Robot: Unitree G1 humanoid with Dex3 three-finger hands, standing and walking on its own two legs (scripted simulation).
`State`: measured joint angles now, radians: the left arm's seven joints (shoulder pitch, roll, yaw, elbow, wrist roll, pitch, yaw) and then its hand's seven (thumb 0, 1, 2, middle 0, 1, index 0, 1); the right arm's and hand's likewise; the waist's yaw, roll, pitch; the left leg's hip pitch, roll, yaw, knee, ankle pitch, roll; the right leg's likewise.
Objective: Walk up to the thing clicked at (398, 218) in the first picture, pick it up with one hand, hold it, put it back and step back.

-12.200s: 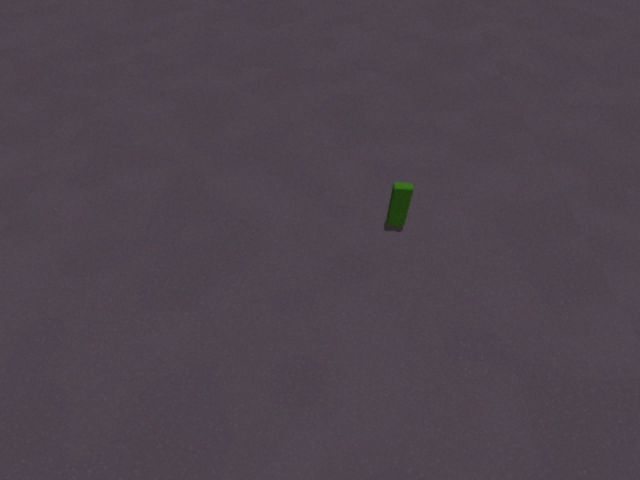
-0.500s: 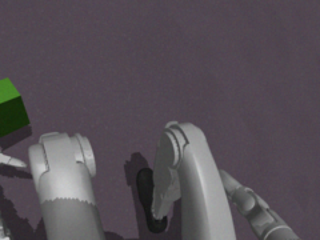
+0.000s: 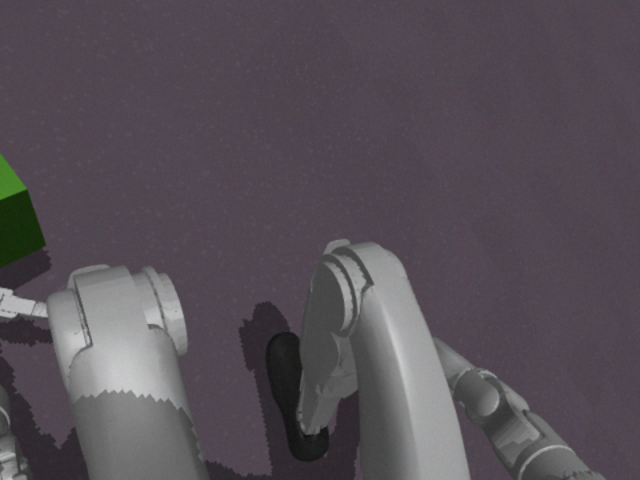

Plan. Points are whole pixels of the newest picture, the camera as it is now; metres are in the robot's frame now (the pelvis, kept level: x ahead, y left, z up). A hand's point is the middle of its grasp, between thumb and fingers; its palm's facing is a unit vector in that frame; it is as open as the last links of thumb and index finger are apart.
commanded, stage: close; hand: left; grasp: from the side
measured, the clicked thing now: out of the picture +0.40 +0.29 -0.17
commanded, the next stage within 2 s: settle in 1.36 s
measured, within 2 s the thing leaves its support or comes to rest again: leaves its support in 1.64 s
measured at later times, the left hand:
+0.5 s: hand out of the picture +0.38 +0.28 -0.16, palm faces +0.32 -0.95 +0.01, open 11.7 cm
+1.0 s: hand out of the picture +0.39 +0.29 -0.15, palm faces +0.34 -0.94 +0.01, open 8.0 cm
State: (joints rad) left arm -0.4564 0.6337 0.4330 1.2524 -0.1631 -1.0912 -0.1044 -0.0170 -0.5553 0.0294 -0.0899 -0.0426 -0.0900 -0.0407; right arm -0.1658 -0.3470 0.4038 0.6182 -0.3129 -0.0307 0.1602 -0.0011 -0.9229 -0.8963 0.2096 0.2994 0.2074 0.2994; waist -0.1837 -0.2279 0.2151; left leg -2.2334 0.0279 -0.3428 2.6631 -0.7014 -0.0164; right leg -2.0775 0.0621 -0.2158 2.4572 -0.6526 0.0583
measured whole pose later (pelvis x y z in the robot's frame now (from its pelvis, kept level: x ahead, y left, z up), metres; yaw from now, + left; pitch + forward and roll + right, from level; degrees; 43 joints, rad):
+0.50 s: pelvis +0.00 +0.00 +0.00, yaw -1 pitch +13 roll -16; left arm -0.49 0.69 0.45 1.27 -0.14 -1.10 -0.07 -0.01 0.09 0.37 -0.44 -0.33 -0.43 -0.33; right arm -0.16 -0.35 0.43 0.60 -0.32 -0.01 0.16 0.00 -0.90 -0.89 0.21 0.30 0.21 0.30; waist -0.19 -0.25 0.25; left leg -2.23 0.03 -0.36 2.67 -0.71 -0.01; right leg -2.06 0.07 -0.23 2.44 -0.65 0.06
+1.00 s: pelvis +0.00 +0.00 +0.00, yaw -1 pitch +13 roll -16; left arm -0.50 0.69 0.46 1.25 -0.14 -1.06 -0.05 0.00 0.23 0.65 -0.72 -0.69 -0.71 -0.69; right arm -0.17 -0.34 0.43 0.59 -0.32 0.01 0.15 0.00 -0.89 -0.89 0.21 0.30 0.21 0.30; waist -0.20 -0.24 0.24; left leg -2.23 0.04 -0.36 2.65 -0.71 -0.01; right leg -2.07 0.07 -0.23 2.43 -0.64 0.06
